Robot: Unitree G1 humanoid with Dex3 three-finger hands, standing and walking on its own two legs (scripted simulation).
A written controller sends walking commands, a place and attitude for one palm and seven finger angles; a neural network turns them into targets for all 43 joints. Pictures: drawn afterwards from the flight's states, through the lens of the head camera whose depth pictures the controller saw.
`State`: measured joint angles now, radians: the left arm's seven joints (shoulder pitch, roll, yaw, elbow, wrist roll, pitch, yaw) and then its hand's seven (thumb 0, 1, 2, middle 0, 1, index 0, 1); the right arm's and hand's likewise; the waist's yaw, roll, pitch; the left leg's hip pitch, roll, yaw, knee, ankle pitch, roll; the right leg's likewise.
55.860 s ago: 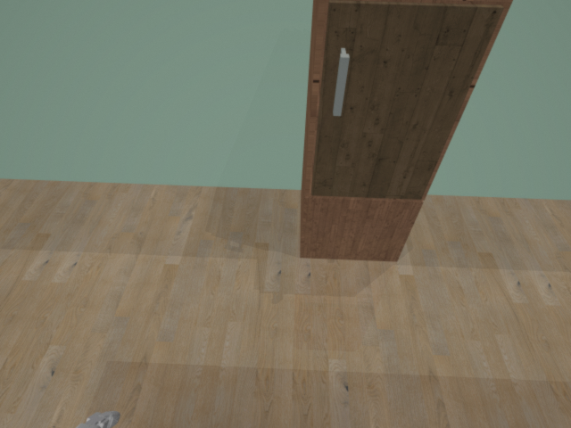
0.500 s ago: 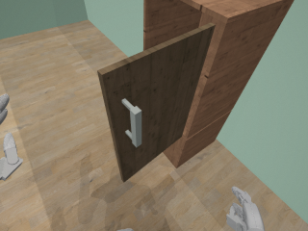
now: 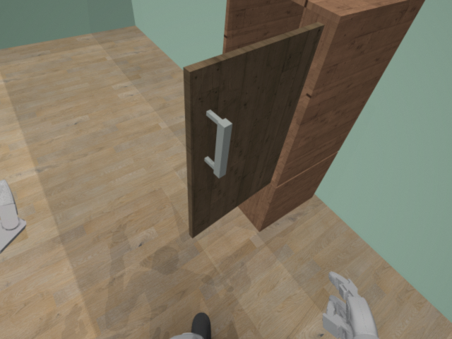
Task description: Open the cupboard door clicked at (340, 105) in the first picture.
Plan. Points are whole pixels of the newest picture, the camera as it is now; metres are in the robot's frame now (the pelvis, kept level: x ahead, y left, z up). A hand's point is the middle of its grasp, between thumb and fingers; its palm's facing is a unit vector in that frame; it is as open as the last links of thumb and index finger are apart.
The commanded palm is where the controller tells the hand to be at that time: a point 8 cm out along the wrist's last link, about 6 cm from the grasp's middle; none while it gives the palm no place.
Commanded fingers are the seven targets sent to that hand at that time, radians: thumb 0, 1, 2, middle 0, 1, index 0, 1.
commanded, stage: stop stepping back and stand still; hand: left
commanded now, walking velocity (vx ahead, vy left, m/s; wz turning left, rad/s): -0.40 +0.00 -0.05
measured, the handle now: (215, 145) +0.48 +0.06 +0.07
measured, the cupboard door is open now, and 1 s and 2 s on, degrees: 95 95 95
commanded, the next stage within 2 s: let the arm hang, fingers relaxed in 1.50 s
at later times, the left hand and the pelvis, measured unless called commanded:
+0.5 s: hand out of the picture +0.10 +0.28 +0.19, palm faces +0.26 -0.83 -0.49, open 7.4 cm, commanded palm +0.06 +0.33 +0.18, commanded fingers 0.00 0.90 0.90 -0.20 -0.30 -0.20 -0.30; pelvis -0.11 +0.04 +0.02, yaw -5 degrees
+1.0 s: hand out of the picture +0.10 +0.30 +0.19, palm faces +0.38 -0.76 -0.53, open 7.5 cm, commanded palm +0.03 +0.34 +0.18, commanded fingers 0.00 0.90 0.90 -0.20 -0.30 -0.20 -0.30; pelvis -0.13 +0.05 +0.00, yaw -3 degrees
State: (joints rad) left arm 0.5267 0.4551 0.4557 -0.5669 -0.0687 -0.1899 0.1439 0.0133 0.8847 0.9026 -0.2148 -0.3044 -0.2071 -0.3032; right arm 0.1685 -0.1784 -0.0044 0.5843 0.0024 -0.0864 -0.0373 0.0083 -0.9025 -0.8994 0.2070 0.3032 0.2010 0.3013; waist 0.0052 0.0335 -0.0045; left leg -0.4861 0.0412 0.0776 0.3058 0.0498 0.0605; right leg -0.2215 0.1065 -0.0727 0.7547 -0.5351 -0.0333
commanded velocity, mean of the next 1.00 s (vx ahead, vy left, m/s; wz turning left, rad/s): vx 0.15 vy -0.05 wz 0.00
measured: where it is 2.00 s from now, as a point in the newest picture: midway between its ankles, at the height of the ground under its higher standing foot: outside the picture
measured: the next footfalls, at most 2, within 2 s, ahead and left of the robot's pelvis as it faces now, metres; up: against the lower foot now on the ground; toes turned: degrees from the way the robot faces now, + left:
right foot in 0.06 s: -0.07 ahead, -0.12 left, +0.00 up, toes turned -4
left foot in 0.22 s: +0.05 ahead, +0.09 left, +0.00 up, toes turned -2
